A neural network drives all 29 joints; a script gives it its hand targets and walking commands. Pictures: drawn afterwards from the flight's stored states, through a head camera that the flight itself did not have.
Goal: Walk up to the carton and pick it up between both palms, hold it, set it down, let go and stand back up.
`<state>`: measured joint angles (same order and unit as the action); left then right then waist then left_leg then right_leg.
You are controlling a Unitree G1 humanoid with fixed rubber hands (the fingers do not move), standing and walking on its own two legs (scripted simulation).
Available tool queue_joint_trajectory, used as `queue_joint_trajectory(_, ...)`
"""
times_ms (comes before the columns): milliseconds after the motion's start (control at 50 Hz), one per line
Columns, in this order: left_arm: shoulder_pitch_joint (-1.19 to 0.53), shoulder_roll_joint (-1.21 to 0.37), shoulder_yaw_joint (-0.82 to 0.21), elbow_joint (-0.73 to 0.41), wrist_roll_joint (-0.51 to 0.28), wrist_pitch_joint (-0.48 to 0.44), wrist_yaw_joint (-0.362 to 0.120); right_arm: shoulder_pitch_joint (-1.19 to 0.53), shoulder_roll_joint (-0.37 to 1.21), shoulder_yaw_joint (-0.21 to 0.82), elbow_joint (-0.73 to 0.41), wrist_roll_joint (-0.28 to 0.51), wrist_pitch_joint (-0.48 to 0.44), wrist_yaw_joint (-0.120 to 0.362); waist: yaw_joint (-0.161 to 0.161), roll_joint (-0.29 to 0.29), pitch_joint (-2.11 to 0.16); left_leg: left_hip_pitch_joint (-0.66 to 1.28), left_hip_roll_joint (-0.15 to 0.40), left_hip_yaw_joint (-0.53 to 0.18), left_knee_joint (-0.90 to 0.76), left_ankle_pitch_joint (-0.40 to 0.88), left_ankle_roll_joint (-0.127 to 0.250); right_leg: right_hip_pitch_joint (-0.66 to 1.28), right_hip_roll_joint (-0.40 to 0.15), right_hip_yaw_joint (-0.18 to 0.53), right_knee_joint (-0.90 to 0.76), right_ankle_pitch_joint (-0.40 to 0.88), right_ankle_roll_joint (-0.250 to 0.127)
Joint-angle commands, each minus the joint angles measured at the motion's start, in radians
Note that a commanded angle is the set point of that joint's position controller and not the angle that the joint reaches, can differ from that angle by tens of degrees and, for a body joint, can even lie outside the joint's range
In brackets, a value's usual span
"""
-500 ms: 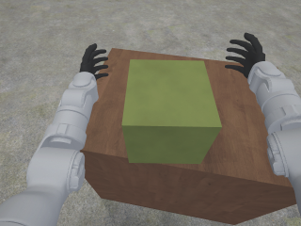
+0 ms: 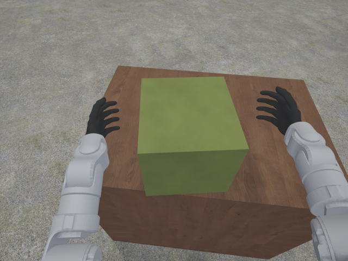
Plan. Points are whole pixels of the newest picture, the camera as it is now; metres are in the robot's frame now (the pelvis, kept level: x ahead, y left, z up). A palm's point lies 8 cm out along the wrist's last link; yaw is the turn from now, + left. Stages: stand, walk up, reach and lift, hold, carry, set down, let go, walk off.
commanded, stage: set down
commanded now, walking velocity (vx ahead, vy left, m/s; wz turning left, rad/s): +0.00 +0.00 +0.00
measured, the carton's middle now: (185, 136) +0.43 +0.01 +0.02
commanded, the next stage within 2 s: none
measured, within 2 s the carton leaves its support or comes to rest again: neither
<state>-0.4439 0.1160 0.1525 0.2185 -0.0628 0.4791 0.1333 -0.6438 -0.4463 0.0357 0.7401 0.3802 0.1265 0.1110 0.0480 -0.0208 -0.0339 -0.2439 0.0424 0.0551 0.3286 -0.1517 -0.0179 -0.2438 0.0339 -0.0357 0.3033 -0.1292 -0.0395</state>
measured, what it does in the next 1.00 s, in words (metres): stands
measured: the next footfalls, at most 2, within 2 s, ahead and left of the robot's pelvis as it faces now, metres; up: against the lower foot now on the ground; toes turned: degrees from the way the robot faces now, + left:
none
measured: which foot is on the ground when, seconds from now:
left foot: down 0.00-1.00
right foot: down 0.00-1.00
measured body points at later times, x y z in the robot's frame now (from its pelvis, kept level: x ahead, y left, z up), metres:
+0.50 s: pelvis +0.00 +0.00 +0.00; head -0.01 +0.01 +0.45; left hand +0.30 +0.20 +0.07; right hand +0.34 -0.23 +0.08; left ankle +0.01 +0.13 -0.75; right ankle +0.01 -0.09 -0.75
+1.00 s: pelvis +0.01 +0.00 +0.00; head +0.00 +0.01 +0.45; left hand +0.25 +0.19 +0.03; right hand +0.26 -0.24 +0.04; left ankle +0.01 +0.13 -0.75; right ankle +0.01 -0.09 -0.75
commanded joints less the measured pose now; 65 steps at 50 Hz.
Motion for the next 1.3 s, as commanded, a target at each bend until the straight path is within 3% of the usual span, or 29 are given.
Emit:
queue_joint_trajectory(0,-0.263,0.077,0.020,-0.206,0.007,-0.024,0.001,-0.290,-0.184,-0.066,-0.213,-0.003,-0.033,-0.002,0.002,-0.040,-0.418,0.153,-0.056,-0.019,-0.005,0.240,0.001,0.204,0.026,0.048,0.017,0.285,0.052)
queue_joint_trajectory(120,-0.151,0.028,0.010,-0.220,0.020,-0.028,0.001,-0.155,-0.150,-0.064,-0.244,-0.004,-0.029,0.011,0.008,-0.038,-0.317,0.148,-0.054,-0.017,-0.041,0.157,0.012,0.170,0.017,0.061,-0.005,0.171,0.033)
queue_joint_trajectory(220,-0.082,0.010,-0.003,-0.233,0.032,-0.062,0.004,-0.063,-0.133,-0.074,-0.265,-0.020,-0.052,0.018,-0.010,-0.038,-0.276,0.148,-0.057,-0.016,-0.048,0.122,0.019,0.163,0.006,0.073,-0.014,0.150,0.026)
queue_joint_trajectory(440,0.068,-0.007,-0.037,-0.289,0.035,-0.158,0.012,0.118,-0.097,-0.097,-0.383,-0.036,-0.115,0.024,-0.011,-0.036,-0.217,0.151,-0.056,-0.013,-0.065,0.079,0.030,0.136,-0.008,0.085,-0.031,0.064,0.011)
queue_joint_trajectory(540,0.202,-0.036,-0.056,-0.311,0.050,-0.201,0.016,0.265,-0.089,-0.101,-0.418,-0.044,-0.148,0.027,-0.021,-0.038,-0.176,0.196,-0.051,-0.017,-0.072,0.095,0.025,0.134,-0.003,0.080,-0.037,0.087,-0.001)
queue_joint_trajectory(600,0.290,-0.050,-0.064,-0.317,0.051,-0.228,0.017,0.353,-0.074,-0.090,-0.468,-0.045,-0.167,0.027,-0.010,-0.060,-0.154,0.203,-0.049,-0.014,-0.075,0.110,0.030,0.142,-0.006,0.086,-0.042,0.099,-0.002)
queue_joint_trajectory(780,0.390,-0.054,-0.099,-0.349,0.058,-0.311,0.037,0.498,-0.066,-0.099,-0.541,-0.047,-0.216,0.031,-0.003,-0.034,-0.102,0.222,-0.044,-0.007,-0.078,0.114,0.021,0.119,-0.011,0.093,-0.049,0.088,-0.021)
queue_joint_trajectory(920,0.515,-0.062,-0.106,-0.345,0.062,-0.364,0.039,0.626,-0.054,-0.087,-0.593,-0.050,-0.252,0.027,0.006,-0.060,-0.078,0.227,-0.047,0.003,-0.081,0.133,0.024,0.144,-0.014,0.101,-0.050,0.129,-0.017)
queue_joint_trajectory(1020,0.591,-0.072,-0.130,-0.337,0.069,-0.395,0.035,0.721,-0.042,-0.089,-0.588,-0.062,-0.267,0.028,-0.008,-0.054,-0.031,0.240,-0.046,0.003,-0.089,0.130,0.020,0.139,-0.016,0.097,-0.059,0.121,-0.020)
queue_joint_trajectory(1280,0.640,-0.033,-0.152,-0.270,0.060,-0.420,0.035,0.798,-0.017,-0.104,-0.582,-0.114,-0.262,0.030,-0.004,-0.044,0.016,0.231,-0.039,0.008,-0.091,0.072,0.016,0.098,-0.024,0.093,-0.083,0.011,-0.025)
